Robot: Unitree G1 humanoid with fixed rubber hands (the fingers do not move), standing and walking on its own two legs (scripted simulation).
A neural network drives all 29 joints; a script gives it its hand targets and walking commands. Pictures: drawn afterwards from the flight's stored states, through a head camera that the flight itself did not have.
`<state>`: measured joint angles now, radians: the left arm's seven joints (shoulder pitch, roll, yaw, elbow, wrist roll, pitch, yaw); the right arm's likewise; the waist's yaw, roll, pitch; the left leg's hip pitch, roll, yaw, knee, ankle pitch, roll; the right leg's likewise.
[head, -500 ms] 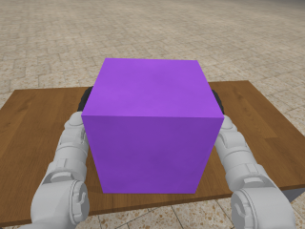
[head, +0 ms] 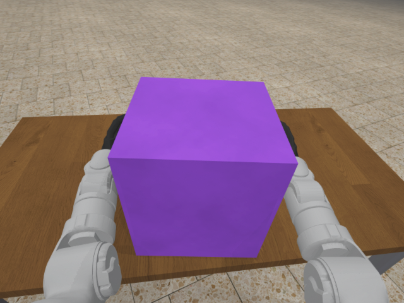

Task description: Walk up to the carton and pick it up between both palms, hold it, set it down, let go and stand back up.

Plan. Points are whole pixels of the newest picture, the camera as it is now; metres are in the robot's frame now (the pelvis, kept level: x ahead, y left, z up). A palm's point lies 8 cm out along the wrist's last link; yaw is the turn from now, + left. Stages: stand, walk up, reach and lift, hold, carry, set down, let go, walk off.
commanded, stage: set down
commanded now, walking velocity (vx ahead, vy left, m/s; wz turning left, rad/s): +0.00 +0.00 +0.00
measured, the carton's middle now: (199, 168) +0.39 +0.03 +0.10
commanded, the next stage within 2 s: none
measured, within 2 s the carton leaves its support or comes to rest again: neither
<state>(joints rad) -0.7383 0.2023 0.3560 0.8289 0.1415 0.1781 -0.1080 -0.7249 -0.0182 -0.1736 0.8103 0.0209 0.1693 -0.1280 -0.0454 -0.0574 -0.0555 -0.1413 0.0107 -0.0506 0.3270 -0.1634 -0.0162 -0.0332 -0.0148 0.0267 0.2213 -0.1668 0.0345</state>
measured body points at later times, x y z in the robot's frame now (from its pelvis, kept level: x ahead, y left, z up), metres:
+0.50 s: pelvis -0.01 +0.00 +0.00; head -0.01 +0.03 +0.45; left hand +0.42 +0.21 +0.11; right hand +0.40 -0.15 +0.11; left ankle +0.01 +0.12 -0.75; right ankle -0.03 -0.14 -0.75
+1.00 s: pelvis -0.02 -0.01 -0.01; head +0.00 +0.02 +0.44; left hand +0.41 +0.21 +0.09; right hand +0.39 -0.17 +0.10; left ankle +0.01 +0.12 -0.75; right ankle -0.03 -0.14 -0.75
